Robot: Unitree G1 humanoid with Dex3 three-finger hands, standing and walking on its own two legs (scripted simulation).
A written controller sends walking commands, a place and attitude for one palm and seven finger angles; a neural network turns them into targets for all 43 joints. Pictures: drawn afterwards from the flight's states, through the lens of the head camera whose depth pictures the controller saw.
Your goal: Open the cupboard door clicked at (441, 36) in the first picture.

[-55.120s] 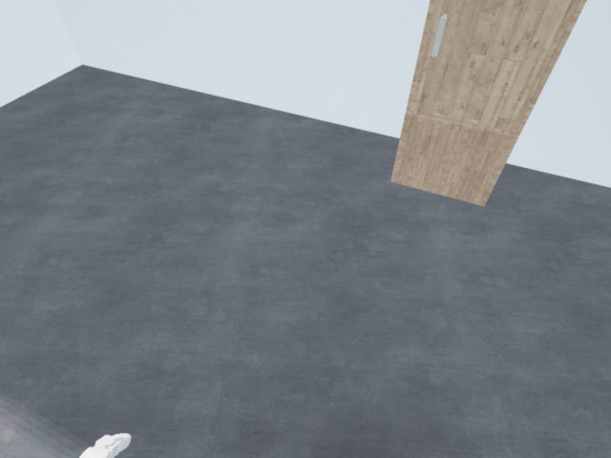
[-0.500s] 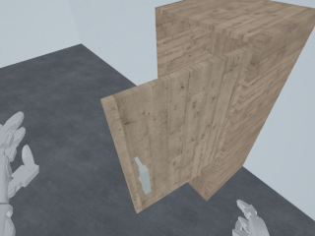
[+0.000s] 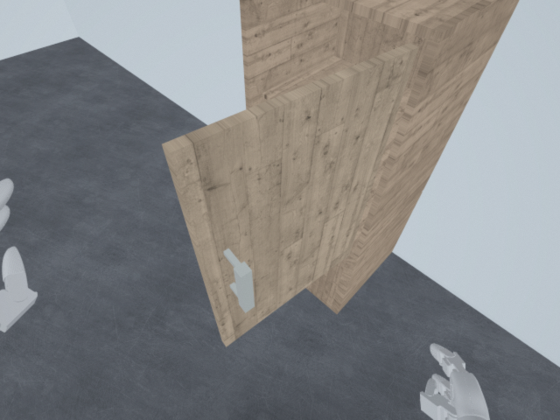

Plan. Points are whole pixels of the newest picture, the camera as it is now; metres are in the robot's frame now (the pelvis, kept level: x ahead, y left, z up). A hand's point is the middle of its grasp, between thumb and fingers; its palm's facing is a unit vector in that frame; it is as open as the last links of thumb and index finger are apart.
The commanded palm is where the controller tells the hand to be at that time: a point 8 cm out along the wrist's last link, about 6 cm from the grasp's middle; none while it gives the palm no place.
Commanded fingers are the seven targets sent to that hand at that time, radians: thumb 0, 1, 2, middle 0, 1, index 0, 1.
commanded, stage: step back with the hand held close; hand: left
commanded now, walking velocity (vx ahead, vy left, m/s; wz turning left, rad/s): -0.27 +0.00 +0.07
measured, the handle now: (238, 280) +0.34 +0.09 -0.03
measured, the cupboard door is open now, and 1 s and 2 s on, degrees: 82 82 82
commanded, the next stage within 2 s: stop stepping back and stand still in 0.62 s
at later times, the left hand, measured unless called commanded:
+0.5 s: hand out of the picture +0.07 +0.29 +0.16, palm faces +0.56 -0.67 -0.48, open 7.4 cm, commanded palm +0.00 +0.32 +0.18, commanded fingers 0.00 0.90 0.90 -0.20 -0.30 -0.20 -0.30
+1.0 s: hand out of the picture -0.01 +0.24 +0.17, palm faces +0.39 -0.79 -0.48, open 7.4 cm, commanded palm -0.09 +0.28 +0.18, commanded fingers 0.00 0.90 0.90 -0.20 -0.30 -0.20 -0.30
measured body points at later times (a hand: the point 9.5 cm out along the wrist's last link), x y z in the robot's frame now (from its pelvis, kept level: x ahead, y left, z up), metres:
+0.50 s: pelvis -0.10 +0.00 -0.02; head -0.08 +0.01 +0.43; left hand +0.03 +0.32 +0.19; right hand +0.10 -0.22 -0.11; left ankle -0.01 +0.09 -0.73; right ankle +0.00 -0.12 -0.74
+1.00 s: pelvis -0.23 -0.02 -0.01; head -0.19 +0.01 +0.44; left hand -0.04 +0.28 +0.19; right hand -0.04 -0.22 -0.08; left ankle -0.08 +0.11 -0.73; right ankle -0.36 -0.12 -0.74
